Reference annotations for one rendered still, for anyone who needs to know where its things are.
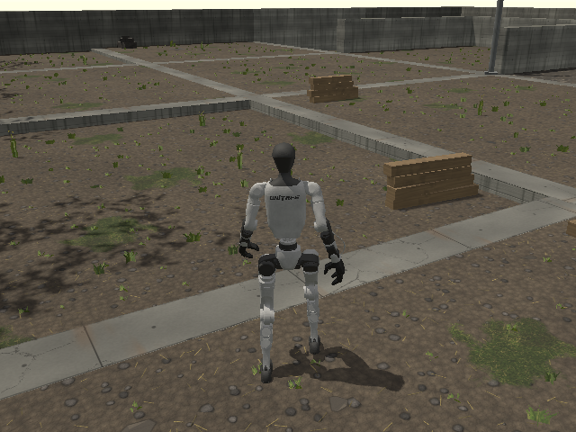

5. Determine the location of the robot right forearm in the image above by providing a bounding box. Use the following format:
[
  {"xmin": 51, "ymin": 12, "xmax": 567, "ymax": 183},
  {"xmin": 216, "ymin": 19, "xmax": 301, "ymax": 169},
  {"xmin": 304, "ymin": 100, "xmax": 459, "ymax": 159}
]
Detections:
[{"xmin": 320, "ymin": 218, "xmax": 341, "ymax": 263}]

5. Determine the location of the right robot hand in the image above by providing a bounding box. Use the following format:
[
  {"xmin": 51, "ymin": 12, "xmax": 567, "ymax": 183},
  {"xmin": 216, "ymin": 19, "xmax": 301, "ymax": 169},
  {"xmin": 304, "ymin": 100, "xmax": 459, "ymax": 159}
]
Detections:
[{"xmin": 324, "ymin": 259, "xmax": 345, "ymax": 285}]

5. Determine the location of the robot left foot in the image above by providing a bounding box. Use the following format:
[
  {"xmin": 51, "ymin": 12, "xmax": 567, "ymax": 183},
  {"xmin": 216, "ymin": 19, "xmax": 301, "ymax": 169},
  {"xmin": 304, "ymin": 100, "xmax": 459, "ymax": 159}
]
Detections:
[{"xmin": 260, "ymin": 359, "xmax": 273, "ymax": 383}]

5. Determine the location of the robot left forearm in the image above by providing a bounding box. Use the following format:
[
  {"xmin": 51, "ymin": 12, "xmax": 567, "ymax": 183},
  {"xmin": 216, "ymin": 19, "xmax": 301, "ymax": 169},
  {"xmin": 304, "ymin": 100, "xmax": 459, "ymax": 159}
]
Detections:
[{"xmin": 239, "ymin": 218, "xmax": 253, "ymax": 247}]

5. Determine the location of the robot torso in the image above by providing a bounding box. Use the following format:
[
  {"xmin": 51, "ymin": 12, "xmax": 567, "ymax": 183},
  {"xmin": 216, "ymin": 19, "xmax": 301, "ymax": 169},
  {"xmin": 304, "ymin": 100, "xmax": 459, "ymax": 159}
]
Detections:
[{"xmin": 265, "ymin": 178, "xmax": 307, "ymax": 270}]

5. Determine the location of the right robot upper arm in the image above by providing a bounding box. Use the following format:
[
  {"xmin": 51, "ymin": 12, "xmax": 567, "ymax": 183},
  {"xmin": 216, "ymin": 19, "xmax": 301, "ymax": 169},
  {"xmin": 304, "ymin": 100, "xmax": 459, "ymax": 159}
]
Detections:
[{"xmin": 303, "ymin": 181, "xmax": 328, "ymax": 232}]

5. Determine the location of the left robot hand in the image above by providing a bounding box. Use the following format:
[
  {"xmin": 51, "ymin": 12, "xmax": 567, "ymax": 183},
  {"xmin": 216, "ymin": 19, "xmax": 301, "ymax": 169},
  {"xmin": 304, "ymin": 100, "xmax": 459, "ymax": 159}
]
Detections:
[{"xmin": 238, "ymin": 242, "xmax": 259, "ymax": 258}]

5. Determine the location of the left robot upper arm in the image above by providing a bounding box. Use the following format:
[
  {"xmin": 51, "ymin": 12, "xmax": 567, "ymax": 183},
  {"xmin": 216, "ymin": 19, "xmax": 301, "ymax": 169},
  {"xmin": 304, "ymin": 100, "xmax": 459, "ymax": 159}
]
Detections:
[{"xmin": 244, "ymin": 182, "xmax": 266, "ymax": 231}]

